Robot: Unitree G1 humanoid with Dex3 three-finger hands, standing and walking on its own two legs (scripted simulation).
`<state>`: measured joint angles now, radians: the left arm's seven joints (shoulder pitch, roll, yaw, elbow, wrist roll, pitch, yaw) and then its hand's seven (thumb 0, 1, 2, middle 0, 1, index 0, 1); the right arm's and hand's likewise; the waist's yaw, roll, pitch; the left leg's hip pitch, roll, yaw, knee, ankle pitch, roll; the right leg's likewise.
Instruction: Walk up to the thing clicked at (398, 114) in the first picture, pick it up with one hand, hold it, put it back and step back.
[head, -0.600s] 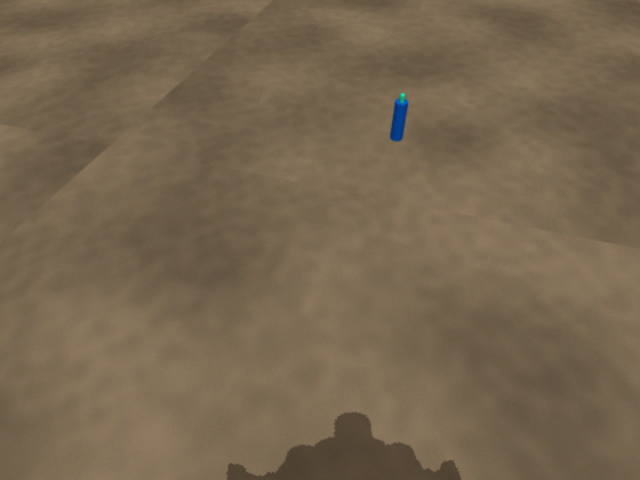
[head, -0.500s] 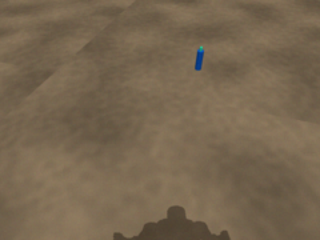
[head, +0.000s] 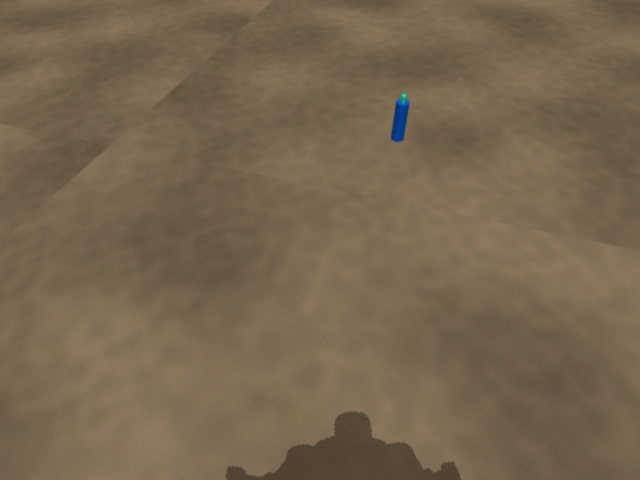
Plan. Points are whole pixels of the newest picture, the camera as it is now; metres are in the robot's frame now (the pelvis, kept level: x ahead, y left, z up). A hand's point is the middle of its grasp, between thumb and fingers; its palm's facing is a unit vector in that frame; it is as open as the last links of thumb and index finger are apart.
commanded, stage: stand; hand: left
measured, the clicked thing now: (400, 117) +1.92 -0.43 -0.65
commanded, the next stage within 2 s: walk up in 0.52 s
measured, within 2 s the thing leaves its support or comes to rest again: neither
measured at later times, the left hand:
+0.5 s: hand out of the picture +0.08 +0.25 -0.16, palm faces -0.03 -0.94 -0.34, open 7.3 cm
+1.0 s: hand (214, 438) +0.21 +0.17 -0.14, palm faces -0.11 -0.91 -0.41, open 7.3 cm
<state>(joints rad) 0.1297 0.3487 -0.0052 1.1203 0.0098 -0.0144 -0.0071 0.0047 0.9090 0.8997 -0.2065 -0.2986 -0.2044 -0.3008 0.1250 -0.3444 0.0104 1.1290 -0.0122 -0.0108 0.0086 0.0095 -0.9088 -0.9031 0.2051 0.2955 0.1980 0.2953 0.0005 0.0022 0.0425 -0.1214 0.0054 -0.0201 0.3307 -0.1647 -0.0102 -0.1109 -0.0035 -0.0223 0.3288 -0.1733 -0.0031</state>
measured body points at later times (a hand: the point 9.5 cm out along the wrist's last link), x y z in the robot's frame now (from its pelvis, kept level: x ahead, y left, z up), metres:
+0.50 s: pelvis +0.01 +0.00 +0.00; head +0.01 +0.00 +0.45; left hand +0.08 +0.30 -0.13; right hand +0.08 -0.30 -0.13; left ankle +0.01 +0.13 -0.75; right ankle +0.01 -0.12 -0.75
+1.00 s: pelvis +0.13 -0.11 -0.02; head +0.11 -0.13 +0.43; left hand +0.22 +0.22 -0.11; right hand +0.16 -0.46 -0.14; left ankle +0.11 +0.02 -0.69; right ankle +0.12 -0.23 -0.75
